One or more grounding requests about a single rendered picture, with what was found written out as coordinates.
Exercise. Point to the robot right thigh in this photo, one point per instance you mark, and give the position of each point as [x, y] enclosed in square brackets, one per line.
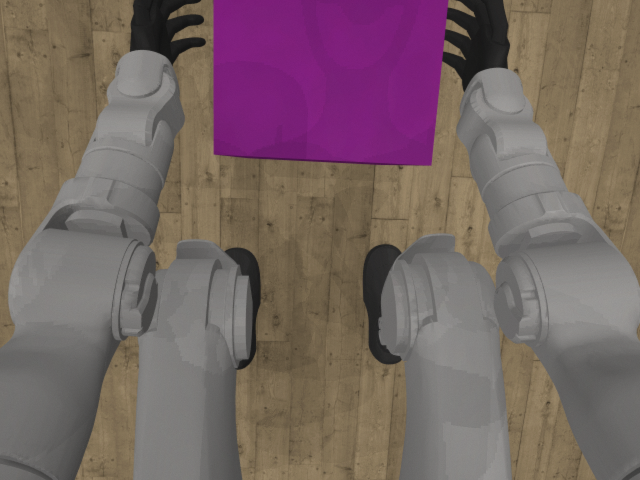
[456, 420]

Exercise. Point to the robot left foot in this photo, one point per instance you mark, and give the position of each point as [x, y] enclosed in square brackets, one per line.
[249, 267]

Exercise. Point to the robot left forearm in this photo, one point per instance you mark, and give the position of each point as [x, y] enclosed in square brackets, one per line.
[117, 187]

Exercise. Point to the robot right hand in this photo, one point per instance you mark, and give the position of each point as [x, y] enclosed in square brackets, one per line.
[488, 46]

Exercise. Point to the carton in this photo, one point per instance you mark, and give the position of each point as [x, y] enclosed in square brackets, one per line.
[341, 81]

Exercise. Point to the robot right forearm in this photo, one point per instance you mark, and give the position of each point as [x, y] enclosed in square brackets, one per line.
[526, 198]

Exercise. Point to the right robot upper arm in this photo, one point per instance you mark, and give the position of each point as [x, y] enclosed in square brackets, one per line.
[577, 307]

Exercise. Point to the left robot upper arm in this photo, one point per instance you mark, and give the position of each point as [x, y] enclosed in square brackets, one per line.
[76, 296]

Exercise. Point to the robot left hand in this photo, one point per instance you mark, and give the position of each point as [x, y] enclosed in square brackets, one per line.
[151, 30]

